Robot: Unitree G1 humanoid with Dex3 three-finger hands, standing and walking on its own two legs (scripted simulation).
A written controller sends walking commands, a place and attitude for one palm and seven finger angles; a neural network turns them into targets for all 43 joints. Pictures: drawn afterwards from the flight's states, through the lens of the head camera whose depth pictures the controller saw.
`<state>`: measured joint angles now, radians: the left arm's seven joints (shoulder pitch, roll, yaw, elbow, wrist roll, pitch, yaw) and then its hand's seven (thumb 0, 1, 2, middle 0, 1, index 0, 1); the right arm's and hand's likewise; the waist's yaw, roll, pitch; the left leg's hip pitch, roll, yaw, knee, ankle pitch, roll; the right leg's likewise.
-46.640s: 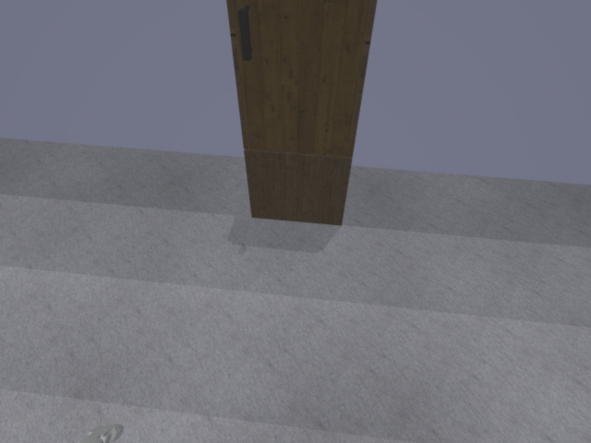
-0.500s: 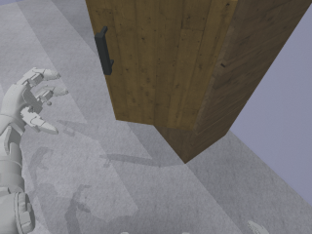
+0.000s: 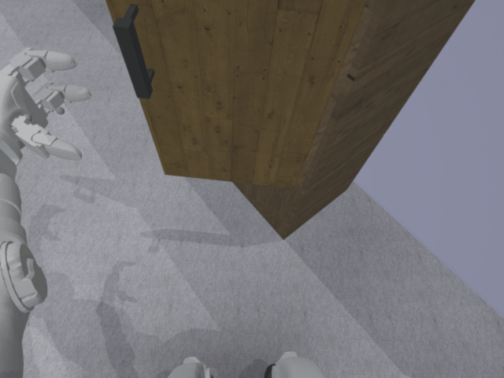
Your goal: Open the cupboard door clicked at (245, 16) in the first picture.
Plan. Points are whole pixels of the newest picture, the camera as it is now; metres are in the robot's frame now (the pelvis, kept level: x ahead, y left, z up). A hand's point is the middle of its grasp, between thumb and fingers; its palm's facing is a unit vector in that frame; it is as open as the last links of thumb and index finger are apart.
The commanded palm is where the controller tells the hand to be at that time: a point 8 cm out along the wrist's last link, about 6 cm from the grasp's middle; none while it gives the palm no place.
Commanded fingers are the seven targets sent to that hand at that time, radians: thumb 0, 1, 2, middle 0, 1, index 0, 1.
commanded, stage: move the hooked fingers beside the handle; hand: left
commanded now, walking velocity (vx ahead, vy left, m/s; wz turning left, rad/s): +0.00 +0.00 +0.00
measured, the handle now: (138, 54) +0.61 +0.16 +0.12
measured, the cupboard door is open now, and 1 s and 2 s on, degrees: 46 46 46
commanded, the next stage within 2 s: none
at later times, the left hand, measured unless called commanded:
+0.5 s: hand (94, 68) +0.56 +0.22 +0.13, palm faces -0.14 -0.99 +0.00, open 14.0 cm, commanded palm +0.56 +0.27 +0.12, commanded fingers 0.00 -0.50 0.30 -0.30 -1.20 -0.30 -1.20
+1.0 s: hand (92, 70) +0.56 +0.22 +0.12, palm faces -0.14 -0.99 +0.00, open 14.0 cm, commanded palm +0.55 +0.26 +0.12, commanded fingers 0.00 -0.50 0.30 -0.30 -1.20 -0.30 -1.20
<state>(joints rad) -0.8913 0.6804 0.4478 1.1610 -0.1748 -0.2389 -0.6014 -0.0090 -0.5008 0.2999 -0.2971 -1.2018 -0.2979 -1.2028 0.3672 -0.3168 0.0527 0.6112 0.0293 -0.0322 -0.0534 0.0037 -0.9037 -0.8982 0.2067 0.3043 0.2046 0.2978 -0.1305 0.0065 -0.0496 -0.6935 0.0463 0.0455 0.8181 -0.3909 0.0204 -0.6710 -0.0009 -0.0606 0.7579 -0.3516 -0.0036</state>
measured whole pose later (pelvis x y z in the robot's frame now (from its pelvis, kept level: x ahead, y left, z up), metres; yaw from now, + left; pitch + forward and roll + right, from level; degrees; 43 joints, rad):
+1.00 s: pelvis +0.03 +0.01 +0.00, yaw -1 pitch +22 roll -4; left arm -1.07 0.73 0.44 1.22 -0.09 -0.20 -0.52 -0.01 -0.50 0.30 -0.30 -1.20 -0.30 -1.20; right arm 0.45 -0.30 0.04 0.61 -0.01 0.07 -0.02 0.00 -0.90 -0.90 0.21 0.30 0.21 0.30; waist -0.20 0.03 -0.09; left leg -0.80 0.07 0.03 0.86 -0.44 0.02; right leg -0.75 0.03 -0.07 0.74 -0.37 0.00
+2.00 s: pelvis +0.01 +0.02 -0.02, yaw -2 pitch +24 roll -5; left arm -1.18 0.85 0.44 1.31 -0.04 -0.19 -0.52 -0.01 -0.50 0.30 -0.30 -1.20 -0.30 -1.20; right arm 0.51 -0.28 0.07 0.62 -0.02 0.06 -0.03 0.00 -0.90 -0.90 0.21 0.30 0.21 0.30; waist -0.26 0.04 -0.07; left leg -0.91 0.07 0.03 0.93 -0.45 0.04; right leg -0.85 0.02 -0.06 0.78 -0.35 0.02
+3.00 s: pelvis +0.00 +0.01 -0.02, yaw -2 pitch +24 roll -5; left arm -1.20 0.88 0.48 1.35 -0.05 -0.21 -0.54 -0.01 -0.50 0.30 -0.30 -1.20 -0.30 -1.20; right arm 0.44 -0.30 0.08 0.61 0.00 0.05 -0.05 0.00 -0.90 -0.90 0.21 0.30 0.20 0.30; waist -0.26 0.04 -0.05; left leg -0.92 0.08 0.01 0.94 -0.44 0.02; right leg -0.87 0.04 -0.07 0.81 -0.36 0.00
